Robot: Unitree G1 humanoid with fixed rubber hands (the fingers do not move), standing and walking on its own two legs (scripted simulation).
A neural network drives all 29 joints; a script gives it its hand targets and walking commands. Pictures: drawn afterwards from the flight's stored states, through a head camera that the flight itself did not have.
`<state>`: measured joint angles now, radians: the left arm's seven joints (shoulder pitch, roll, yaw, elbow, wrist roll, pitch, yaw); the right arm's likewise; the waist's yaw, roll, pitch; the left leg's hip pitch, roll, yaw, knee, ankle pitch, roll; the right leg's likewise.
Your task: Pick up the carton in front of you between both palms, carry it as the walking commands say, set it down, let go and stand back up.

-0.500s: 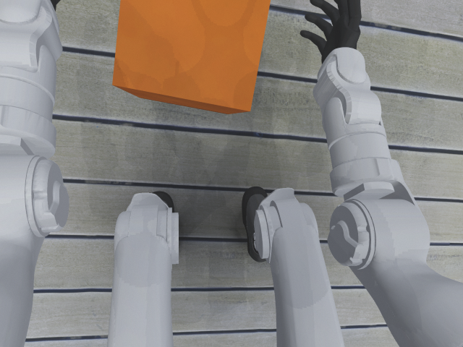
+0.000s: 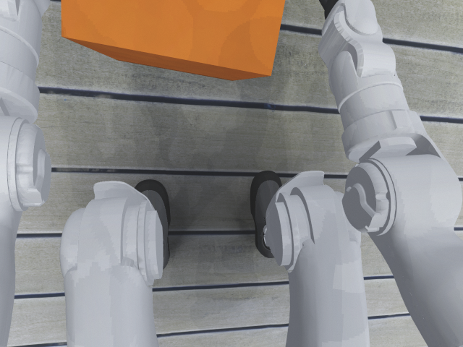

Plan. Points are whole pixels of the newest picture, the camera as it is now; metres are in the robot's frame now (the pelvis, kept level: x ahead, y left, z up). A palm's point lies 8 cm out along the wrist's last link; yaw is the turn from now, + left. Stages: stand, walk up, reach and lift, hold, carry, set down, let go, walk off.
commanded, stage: reach and lift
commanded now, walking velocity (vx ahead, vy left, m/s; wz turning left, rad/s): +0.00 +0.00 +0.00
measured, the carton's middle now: out of the picture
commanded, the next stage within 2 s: none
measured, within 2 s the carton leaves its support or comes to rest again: leaves its support in 0.70 s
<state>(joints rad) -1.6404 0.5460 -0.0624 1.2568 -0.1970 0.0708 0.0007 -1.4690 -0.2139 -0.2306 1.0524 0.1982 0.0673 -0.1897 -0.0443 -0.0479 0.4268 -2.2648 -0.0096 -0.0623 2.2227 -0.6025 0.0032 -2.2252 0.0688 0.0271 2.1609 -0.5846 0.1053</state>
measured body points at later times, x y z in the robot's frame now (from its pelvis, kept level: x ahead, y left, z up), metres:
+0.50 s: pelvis -0.01 +0.00 +0.00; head +0.37 +0.05 +0.23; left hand +0.58 +0.20 -0.18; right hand +0.56 -0.11 -0.18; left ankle +0.10 +0.12 -0.34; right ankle +0.12 -0.14 -0.34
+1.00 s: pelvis +0.00 -0.02 +0.05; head +0.30 +0.05 +0.37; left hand +0.53 +0.21 -0.05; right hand +0.53 -0.10 -0.05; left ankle +0.10 +0.12 -0.34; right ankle +0.12 -0.15 -0.34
